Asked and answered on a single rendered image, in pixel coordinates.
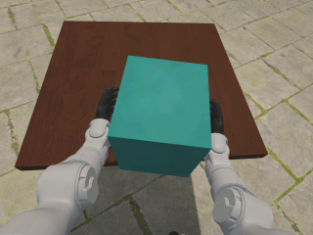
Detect left robot forearm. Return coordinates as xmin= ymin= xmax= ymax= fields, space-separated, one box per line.
xmin=36 ymin=118 xmax=111 ymax=203

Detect left robot upper arm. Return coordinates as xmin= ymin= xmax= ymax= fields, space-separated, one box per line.
xmin=0 ymin=163 xmax=99 ymax=235

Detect robot left hand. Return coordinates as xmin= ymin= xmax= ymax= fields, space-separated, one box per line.
xmin=95 ymin=86 xmax=120 ymax=121

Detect robot right hand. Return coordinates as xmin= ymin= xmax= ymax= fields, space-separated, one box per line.
xmin=209 ymin=98 xmax=224 ymax=135

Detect right robot forearm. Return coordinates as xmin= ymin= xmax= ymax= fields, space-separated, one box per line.
xmin=203 ymin=133 xmax=274 ymax=226

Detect carton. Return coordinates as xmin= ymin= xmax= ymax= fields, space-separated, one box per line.
xmin=107 ymin=55 xmax=212 ymax=177

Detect table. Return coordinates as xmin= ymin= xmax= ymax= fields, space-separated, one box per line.
xmin=15 ymin=21 xmax=268 ymax=171

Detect right robot upper arm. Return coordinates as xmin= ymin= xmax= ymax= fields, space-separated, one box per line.
xmin=212 ymin=187 xmax=296 ymax=235

